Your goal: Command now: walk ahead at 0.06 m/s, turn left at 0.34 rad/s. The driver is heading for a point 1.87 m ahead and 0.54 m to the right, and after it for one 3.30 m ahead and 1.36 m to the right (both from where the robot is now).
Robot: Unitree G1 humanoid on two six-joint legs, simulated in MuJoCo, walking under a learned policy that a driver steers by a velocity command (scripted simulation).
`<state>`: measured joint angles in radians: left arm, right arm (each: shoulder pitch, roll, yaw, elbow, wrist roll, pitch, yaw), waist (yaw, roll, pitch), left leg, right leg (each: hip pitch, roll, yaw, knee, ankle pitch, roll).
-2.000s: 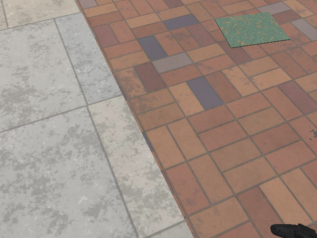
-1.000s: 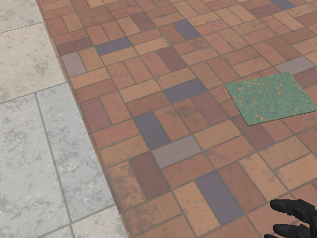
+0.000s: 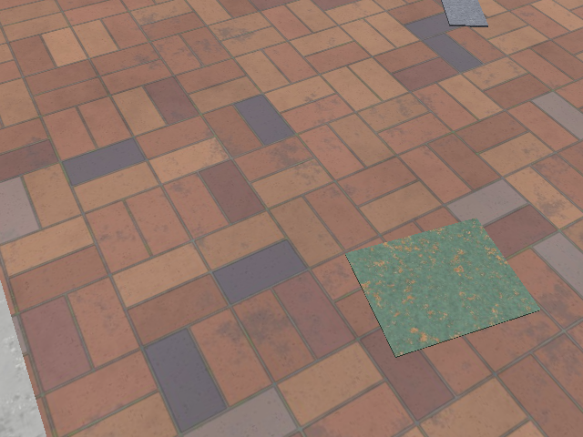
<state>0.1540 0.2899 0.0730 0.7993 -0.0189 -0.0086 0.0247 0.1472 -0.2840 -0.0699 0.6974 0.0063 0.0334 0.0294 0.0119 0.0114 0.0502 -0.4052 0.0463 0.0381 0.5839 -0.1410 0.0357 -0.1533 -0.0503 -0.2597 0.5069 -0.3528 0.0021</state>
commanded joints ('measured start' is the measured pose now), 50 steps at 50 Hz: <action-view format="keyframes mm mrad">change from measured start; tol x32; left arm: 1 54 74 9 -61 50 -13 -6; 50 34 121 18 -94 11 36 22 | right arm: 1 143 -285 -81 -62 -25 -13 -39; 50 -35 -226 -52 100 -49 -68 -40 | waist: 1 -27 313 -209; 21 35 113 -128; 24 24 -332 -46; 47 -37 -165 -139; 50 30 249 -135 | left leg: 1 468 263 -396 -122 847 223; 19 252 272 -113 -250 192 194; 25 -237 -73 -60 504 -552 -99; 45 30 -88 -129 12 -201 -113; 50 366 317 -538 -259 513 213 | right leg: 1 -311 -5 42 497 -43 40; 2 -374 42 237 659 -361 62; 22 -41 26 196 -44 149 -45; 25 50 -346 800 -224 578 -377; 46 60 -102 728 -64 580 -195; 50 -303 208 468 346 -338 -9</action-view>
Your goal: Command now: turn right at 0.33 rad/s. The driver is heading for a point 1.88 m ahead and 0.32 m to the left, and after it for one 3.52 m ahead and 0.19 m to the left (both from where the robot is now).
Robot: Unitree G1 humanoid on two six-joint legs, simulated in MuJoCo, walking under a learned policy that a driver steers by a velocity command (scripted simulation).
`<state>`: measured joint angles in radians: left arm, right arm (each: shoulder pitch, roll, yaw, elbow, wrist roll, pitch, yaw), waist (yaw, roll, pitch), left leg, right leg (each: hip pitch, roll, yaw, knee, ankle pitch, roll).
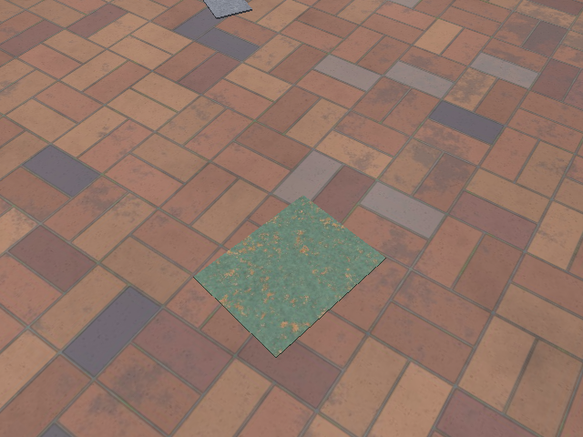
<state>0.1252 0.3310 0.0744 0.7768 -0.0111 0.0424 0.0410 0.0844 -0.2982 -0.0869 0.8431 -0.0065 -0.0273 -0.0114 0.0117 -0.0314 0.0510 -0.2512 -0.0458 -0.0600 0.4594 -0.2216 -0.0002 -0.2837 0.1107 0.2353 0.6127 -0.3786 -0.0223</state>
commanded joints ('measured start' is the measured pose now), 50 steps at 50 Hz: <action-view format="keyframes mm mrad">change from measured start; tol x32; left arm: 1 77 155 35 -56 11 -21 5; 50 6 113 8 -9 3 -181 -35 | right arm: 1 11 -173 -24 -56 -27 -12 2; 50 191 -150 12 5 14 -73 50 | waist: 1 19 226 -136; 50 -37 91 8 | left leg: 1 167 456 -468 -153 504 323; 28 65 61 24 -21 68 -32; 34 -467 121 -40 557 -328 37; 44 261 15 172 140 -63 71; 46 419 398 -827 -305 -457 346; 50 208 302 -445 -280 -213 243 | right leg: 1 -197 -14 -22 431 -316 50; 11 29 -97 -200 -18 -12 112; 15 328 -235 -61 -244 566 4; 27 111 -166 -101 -241 300 -19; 32 144 -415 214 -462 -400 -198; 36 296 -454 124 -490 -167 -193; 43 -3 -324 -250 -258 56 -100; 47 -579 -116 -138 708 -166 9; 50 -479 -225 -140 507 91 -29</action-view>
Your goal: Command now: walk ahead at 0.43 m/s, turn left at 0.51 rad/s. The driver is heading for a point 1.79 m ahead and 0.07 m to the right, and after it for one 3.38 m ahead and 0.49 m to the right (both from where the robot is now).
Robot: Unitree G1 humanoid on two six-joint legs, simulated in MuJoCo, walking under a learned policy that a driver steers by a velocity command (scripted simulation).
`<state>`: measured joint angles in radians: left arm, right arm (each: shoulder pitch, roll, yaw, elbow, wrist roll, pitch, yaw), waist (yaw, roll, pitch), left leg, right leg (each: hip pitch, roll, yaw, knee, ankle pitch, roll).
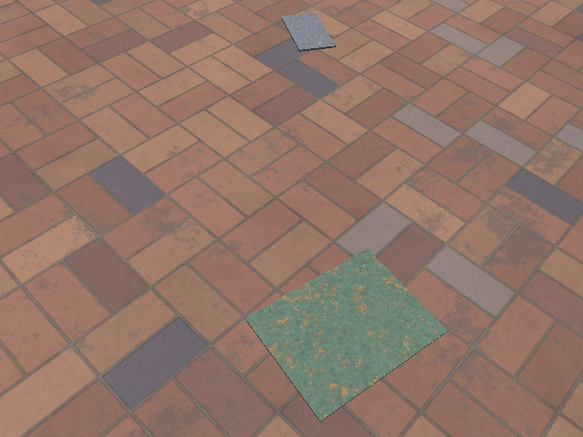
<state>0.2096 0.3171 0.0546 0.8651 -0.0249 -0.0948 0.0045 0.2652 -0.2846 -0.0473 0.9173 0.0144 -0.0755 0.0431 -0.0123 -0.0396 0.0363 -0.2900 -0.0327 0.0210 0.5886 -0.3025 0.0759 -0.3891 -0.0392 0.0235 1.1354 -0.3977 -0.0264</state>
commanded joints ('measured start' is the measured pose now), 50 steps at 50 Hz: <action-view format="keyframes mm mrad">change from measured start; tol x32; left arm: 1 -81 130 32 -94 26 -36 -2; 14 -379 36 2 -219 15 -43 -47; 21 207 233 72 -77 28 -32 -37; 50 112 64 33 -161 -7 52 -2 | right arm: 1 0 -147 -21 -80 -12 -21 -11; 21 333 10 13 -82 -12 19 -53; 37 -257 -76 6 -271 -8 -40 -35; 50 -58 -83 -27 -209 -31 -37 -35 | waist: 1 -4 125 20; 16 -59 144 50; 21 66 -249 -473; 25 59 44 -53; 50 -4 170 -37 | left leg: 1 218 250 -455 -422 -47 149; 15 314 228 -269 -366 408 99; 19 363 183 -224 15 955 50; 22 -368 -39 -237 762 -256 -33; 42 162 86 -100 -141 216 -54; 44 624 464 -702 -257 -107 146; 50 207 291 -256 -391 153 81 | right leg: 1 -315 -79 69 -75 161 -15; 17 -132 53 -27 -694 417 -14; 19 189 63 -54 -683 411 -83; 21 895 -353 643 -692 185 -338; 26 338 -178 379 -922 336 -236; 37 139 -96 230 -937 326 -175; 42 148 -60 279 -666 278 -88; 45 -380 48 130 82 -177 -3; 50 -290 -77 88 25 102 21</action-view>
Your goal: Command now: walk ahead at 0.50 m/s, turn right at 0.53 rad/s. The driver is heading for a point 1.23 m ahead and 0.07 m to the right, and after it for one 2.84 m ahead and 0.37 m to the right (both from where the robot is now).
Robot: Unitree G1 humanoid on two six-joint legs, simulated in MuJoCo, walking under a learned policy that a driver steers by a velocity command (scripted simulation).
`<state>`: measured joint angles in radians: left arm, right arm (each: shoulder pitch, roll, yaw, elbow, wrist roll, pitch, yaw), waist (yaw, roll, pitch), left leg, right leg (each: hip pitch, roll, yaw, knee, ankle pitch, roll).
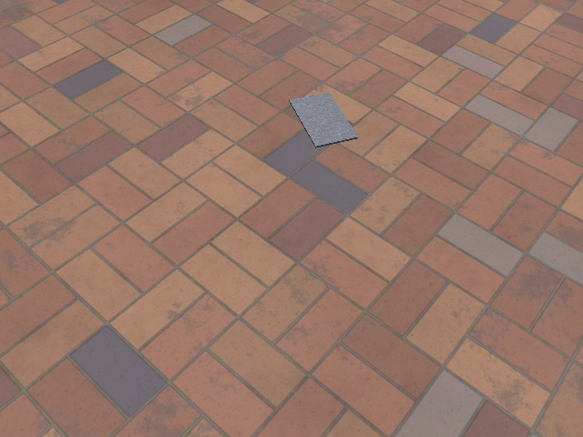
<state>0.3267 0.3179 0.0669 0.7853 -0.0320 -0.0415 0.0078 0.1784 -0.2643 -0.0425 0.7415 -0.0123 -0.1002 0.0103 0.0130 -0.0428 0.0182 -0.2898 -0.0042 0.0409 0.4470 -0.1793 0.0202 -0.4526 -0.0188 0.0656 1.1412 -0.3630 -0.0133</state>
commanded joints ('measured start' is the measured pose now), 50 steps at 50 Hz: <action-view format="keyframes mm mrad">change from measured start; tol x32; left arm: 1 -17 46 18 -91 0 5 -8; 50 -274 21 21 -112 13 34 12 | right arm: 1 33 -109 -35 -25 -1 -17 -3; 50 14 -224 -85 -77 31 131 -59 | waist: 1 -27 165 -14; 14 -19 143 -35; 19 60 -92 -509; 50 -41 219 -145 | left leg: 1 197 262 -235 -266 77 147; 15 290 253 116 56 776 80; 17 30 145 149 504 323 -12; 18 -316 -9 57 871 -577 -77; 19 -304 5 -128 951 -544 -73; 36 -5 55 -7 171 -101 -22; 40 73 324 -485 -134 238 242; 50 188 204 -394 -34 451 179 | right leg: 1 -228 -102 37 7 87 12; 15 57 37 -134 -570 258 -66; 18 767 -374 468 -581 1175 -390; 25 133 -185 119 -828 610 -262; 34 161 -229 100 -865 115 -219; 41 -128 89 -59 -179 -219 32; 50 35 78 -19 -445 -16 78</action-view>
